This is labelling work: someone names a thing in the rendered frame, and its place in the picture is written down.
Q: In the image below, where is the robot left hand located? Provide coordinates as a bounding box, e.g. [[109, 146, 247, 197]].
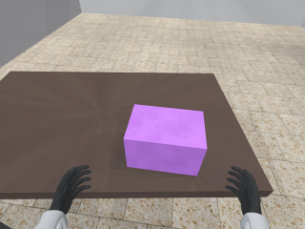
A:
[[50, 165, 92, 215]]

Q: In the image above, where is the robot left forearm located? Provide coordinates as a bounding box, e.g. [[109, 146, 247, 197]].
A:
[[33, 210, 68, 229]]

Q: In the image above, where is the table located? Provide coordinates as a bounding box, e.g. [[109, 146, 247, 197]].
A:
[[0, 71, 274, 229]]

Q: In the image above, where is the robot right hand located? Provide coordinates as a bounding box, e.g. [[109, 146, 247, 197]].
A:
[[225, 166, 262, 216]]

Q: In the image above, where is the robot right forearm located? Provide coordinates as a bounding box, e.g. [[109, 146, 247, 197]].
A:
[[240, 212, 270, 229]]

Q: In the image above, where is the carton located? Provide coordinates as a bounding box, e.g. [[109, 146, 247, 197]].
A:
[[123, 104, 208, 177]]

